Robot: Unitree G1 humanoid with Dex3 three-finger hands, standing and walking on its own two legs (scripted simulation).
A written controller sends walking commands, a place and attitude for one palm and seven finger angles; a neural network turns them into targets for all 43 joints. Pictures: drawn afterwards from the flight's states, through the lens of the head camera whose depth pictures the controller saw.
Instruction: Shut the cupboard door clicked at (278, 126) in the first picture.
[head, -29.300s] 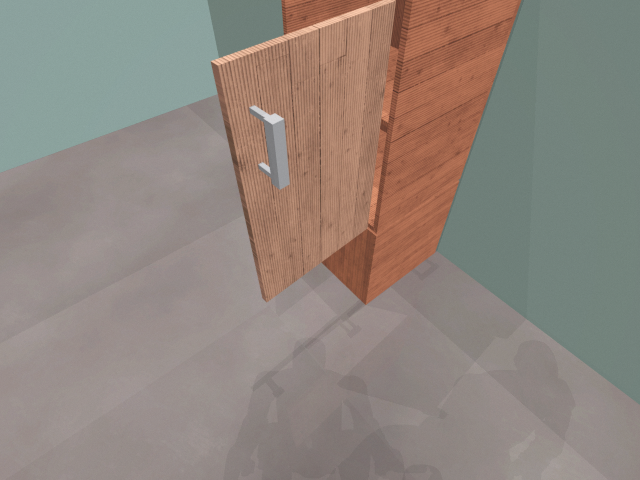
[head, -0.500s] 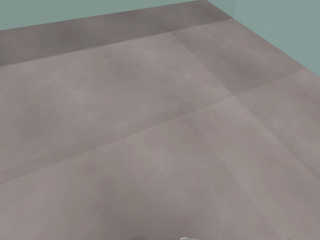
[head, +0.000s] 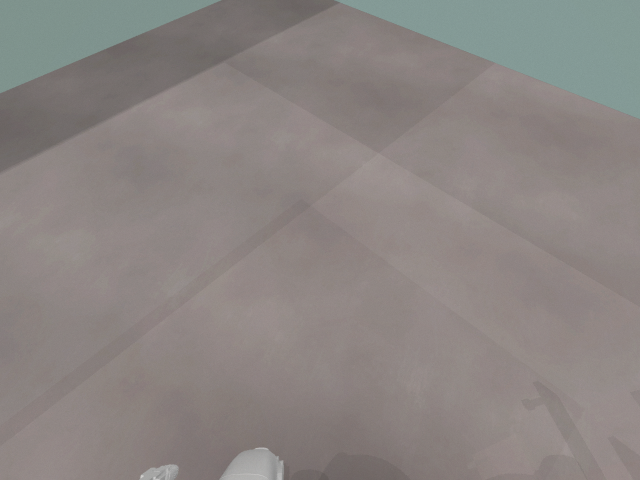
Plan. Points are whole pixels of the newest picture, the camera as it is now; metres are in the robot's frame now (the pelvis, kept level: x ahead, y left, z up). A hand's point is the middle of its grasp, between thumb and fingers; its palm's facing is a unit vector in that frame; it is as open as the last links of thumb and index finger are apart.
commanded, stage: turn to face it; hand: left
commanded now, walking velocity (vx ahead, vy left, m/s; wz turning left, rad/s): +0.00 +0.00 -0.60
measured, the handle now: out of the picture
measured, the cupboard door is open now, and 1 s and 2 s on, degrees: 58 58 58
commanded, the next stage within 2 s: none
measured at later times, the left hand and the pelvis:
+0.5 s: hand (175, 463) +0.16 +0.23 -0.16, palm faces -0.25 -0.94 -0.22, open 7.4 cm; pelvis +0.01 +0.04 +0.00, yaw -19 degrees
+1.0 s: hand (262, 437) +0.19 +0.11 -0.16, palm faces -0.55 -0.80 -0.23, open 7.4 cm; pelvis +0.01 -0.01 +0.00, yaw -35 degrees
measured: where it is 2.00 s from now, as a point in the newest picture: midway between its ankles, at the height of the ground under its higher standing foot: outside the picture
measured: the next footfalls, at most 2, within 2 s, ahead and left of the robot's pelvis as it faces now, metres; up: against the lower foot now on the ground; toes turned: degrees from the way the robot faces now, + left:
left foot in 0.24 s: +0.07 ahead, +0.14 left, +0.00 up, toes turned -8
right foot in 0.68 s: -0.01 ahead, -0.11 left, +0.00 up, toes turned -30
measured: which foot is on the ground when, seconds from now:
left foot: up 0.00-0.22, down 0.24-0.68, up 0.70-1.00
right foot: down 0.00-0.24, up 0.26-0.66, down 0.68-1.00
